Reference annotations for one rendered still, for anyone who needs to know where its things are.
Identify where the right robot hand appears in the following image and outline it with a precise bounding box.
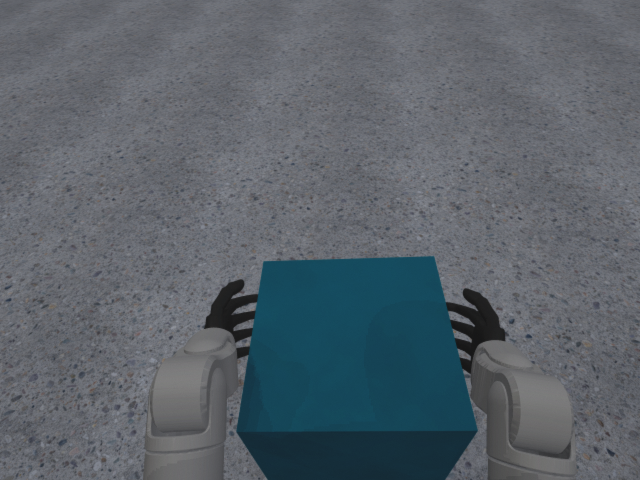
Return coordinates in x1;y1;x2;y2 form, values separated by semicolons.
446;288;506;374

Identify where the right robot forearm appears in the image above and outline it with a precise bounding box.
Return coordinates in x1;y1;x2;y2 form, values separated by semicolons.
470;340;577;480

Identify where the left robot hand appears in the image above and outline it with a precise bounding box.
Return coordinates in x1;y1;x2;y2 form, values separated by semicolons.
204;279;258;359

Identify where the left robot forearm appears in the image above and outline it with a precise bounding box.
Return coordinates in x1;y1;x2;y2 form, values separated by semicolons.
143;328;239;480

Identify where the carton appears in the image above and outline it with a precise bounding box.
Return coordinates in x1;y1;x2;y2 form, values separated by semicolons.
236;256;478;480

